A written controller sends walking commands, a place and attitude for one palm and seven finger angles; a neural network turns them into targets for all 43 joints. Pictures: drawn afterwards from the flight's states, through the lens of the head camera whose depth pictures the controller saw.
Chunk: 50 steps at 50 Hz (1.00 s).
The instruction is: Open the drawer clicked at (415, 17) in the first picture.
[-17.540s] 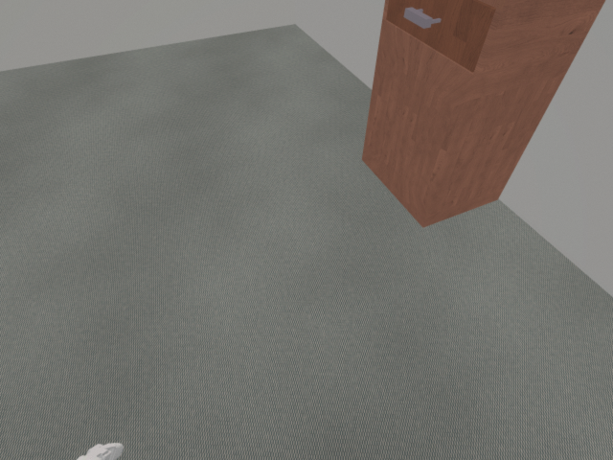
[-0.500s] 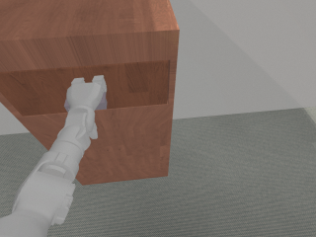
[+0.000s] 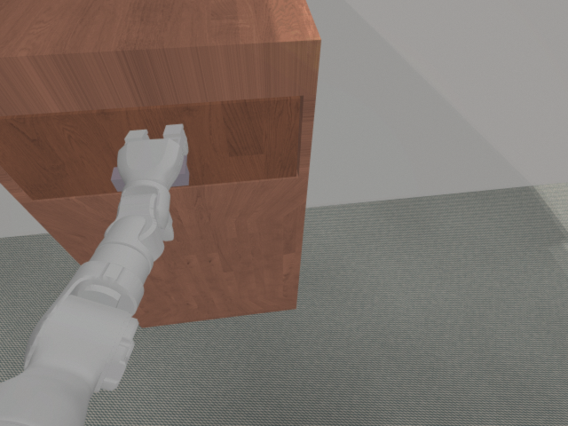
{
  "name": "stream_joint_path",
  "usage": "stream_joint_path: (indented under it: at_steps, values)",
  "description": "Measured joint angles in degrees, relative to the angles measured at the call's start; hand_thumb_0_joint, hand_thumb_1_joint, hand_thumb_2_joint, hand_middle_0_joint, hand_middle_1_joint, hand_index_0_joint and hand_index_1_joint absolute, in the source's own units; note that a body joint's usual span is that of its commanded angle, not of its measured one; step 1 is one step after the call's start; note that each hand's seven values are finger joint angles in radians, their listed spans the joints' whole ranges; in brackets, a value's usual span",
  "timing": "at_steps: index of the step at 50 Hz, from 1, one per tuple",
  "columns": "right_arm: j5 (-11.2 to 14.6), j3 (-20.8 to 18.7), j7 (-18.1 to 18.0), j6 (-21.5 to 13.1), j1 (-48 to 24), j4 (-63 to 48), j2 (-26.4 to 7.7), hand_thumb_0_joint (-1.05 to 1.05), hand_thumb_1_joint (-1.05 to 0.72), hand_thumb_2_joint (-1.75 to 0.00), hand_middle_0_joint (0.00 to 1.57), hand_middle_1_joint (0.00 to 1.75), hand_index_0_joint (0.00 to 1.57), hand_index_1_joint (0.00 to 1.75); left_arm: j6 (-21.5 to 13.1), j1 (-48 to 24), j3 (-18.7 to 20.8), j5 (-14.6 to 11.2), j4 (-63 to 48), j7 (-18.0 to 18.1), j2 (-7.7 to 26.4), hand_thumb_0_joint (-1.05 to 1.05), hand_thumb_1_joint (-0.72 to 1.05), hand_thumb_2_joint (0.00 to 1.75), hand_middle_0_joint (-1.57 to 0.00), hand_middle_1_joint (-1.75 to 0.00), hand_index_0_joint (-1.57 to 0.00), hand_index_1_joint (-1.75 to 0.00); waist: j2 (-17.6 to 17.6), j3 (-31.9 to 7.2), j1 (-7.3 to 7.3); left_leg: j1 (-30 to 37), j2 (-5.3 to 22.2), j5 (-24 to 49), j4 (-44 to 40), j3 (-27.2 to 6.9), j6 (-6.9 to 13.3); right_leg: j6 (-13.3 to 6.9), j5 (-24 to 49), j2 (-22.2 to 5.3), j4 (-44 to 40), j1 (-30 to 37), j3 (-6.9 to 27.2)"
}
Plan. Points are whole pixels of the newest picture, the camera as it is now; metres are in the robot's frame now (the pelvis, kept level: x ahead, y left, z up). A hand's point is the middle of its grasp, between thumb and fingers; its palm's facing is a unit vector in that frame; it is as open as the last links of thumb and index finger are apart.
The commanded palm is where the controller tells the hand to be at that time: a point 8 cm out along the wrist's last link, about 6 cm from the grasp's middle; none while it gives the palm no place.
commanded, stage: lower the fingers behind the handle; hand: left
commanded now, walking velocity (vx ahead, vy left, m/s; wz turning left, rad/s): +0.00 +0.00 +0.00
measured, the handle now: (153, 166) +0.52 +0.20 +0.06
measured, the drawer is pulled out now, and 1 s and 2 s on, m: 0.00 0.00 0.00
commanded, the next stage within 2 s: lift the fingers back up to retry in 0.10 s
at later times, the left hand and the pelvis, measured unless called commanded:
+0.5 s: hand (158, 182) +0.47 +0.18 +0.07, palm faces +0.00 -0.04 -1.00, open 13.9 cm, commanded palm +0.44 +0.19 +0.14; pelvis +0.00 +0.01 +0.00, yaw -1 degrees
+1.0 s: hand (145, 166) +0.46 +0.18 +0.12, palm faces -0.01 -0.05 -1.00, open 13.8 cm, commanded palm +0.44 +0.19 +0.18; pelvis +0.01 +0.01 +0.02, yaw +1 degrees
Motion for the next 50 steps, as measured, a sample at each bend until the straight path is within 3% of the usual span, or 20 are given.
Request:
stream_joint_path:
  at_steps: [16, 30, 38, 44, 50]
  values:
    - [-0.1, -0.1, 0.1, -1.0, 0.9, -0.3, 0.2, 0.01, -0.91, -0.90, 0.20, 0.30, 0.20, 0.30, 0.1, -0.3, 0.3, 0.2, -0.8, -0.6, -0.1, 0.00, -0.49, 0.30, -0.32, -1.20, -0.25, -1.27, 0.2, 0.0, -0.18, -0.7, -0.1, 0.0, 0.5, 0.4, 0.6, 0.6, 0.2, -0.1, 0.3, -0.6, 0.3]
    - [0.0, -0.4, -0.1, -1.7, -0.9, 0.6, 0.5, 0.01, -0.91, -0.90, 0.20, 0.30, 0.20, 0.30, -0.2, 2.8, 1.0, -1.2, -6.1, -3.3, -0.1, 0.00, -0.49, 0.30, -0.32, -1.20, -0.31, -1.21, 1.0, 1.2, 1.08, 5.4, -0.7, 0.6, -3.5, 0.7, 1.1, 1.0, 0.7, -0.8, -3.6, 5.4, 1.1]
    - [0.4, -0.5, 0.2, -0.8, -2.5, 0.5, 0.0, 0.01, -0.91, -0.90, 0.20, 0.30, 0.20, 0.30, 1.7, 3.4, -0.9, -3.0, -10.7, -8.0, 0.2, 0.00, -0.49, 0.30, -0.32, -1.20, -0.32, -1.20, 1.2, 1.4, 2.49, 9.4, -1.2, 1.2, -6.2, 0.3, 1.1, 1.0, 1.2, -1.3, -6.3, 9.5, 0.9]
    - [0.8, 0.0, -0.1, -0.3, -4.5, 0.0, -0.3, 0.01, -0.91, -0.90, 0.20, 0.30, 0.20, 0.30, 1.0, 3.3, -2.0, -3.6, -12.8, -11.1, 0.3, 0.00, -0.49, 0.30, -0.32, -1.20, -0.32, -1.20, 0.9, 2.1, 3.25, 11.5, -1.5, 1.7, -7.6, 0.0, 1.0, 0.9, 1.4, -1.6, -7.3, 11.5, 0.7]
    - [0.7, 0.2, -0.2, -0.3, -5.8, -0.6, -0.3, 0.01, -0.91, -0.90, 0.20, 0.30, 0.20, 0.30, -0.4, 3.6, -2.5, -3.6, -13.3, -11.9, -0.1, 0.00, -0.49, 0.30, -0.32, -1.20, -0.32, -1.20, 0.7, 2.4, 3.84, 11.8, -1.6, 2.1, -7.9, -0.2, 0.8, 0.7, 1.4, -1.7, -7.1, 11.6, 0.4]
